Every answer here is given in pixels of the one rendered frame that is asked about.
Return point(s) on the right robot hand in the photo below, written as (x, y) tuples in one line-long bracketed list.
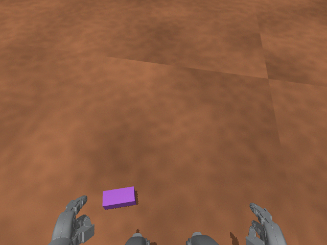
[(270, 233)]

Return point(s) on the carton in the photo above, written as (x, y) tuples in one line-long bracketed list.
[(119, 198)]

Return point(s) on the left robot hand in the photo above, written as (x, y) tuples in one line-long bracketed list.
[(78, 230)]

